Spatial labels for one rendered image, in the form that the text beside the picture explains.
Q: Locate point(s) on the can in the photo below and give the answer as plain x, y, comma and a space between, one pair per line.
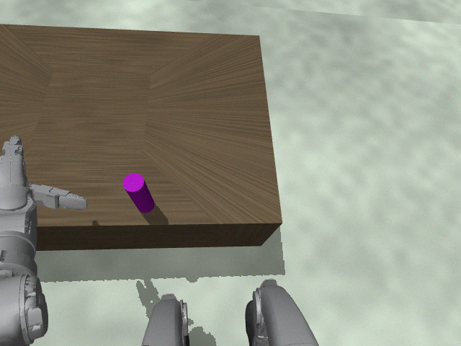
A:
138, 191

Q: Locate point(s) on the left robot arm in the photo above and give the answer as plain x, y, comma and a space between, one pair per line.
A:
23, 310

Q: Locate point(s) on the left robot hand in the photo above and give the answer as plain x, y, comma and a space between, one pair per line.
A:
13, 172

